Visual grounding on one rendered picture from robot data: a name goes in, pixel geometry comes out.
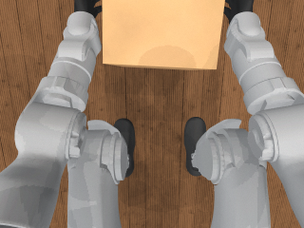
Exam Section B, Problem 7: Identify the robot left upper arm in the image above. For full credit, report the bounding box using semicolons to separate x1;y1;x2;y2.
0;102;87;228

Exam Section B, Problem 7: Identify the left robot shin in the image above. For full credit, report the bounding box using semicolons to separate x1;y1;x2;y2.
66;120;129;173

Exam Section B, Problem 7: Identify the right robot hand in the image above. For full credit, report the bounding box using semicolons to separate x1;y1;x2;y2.
223;0;255;25

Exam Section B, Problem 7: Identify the left robot forearm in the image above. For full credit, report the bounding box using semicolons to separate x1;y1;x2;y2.
14;11;102;150

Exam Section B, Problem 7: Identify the left robot hand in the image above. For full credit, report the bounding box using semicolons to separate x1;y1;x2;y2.
74;0;103;18

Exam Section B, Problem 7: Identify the robot right upper arm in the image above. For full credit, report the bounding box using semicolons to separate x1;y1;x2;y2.
247;104;304;228

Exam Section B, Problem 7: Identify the right robot forearm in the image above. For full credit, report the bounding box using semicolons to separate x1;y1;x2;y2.
223;11;304;115

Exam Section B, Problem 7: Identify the robot left foot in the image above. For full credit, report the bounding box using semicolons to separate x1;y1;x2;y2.
114;118;136;178

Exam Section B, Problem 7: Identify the carton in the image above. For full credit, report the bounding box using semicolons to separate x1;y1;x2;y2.
102;0;225;70

